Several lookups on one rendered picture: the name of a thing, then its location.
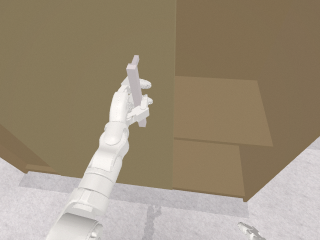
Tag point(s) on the left robot upper arm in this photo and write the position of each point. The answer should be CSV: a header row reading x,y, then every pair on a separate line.
x,y
74,227

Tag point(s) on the right robot hand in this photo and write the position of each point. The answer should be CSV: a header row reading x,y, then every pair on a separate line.
x,y
250,231

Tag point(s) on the wardrobe door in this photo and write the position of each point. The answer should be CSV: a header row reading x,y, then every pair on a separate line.
x,y
15,146
61,62

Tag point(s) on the left robot forearm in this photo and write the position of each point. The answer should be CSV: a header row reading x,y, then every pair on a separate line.
x,y
91,197

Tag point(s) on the left robot hand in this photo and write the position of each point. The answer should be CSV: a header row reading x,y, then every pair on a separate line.
x,y
122,103

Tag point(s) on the handle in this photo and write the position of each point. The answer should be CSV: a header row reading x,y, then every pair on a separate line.
x,y
135,86

